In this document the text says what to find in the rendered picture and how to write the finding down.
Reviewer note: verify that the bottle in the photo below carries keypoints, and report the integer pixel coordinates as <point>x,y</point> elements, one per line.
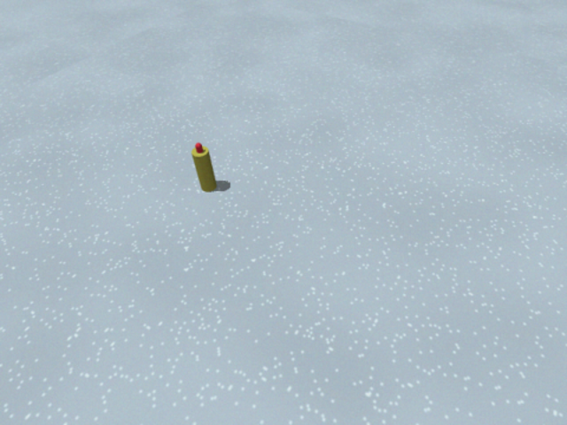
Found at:
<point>204,167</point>

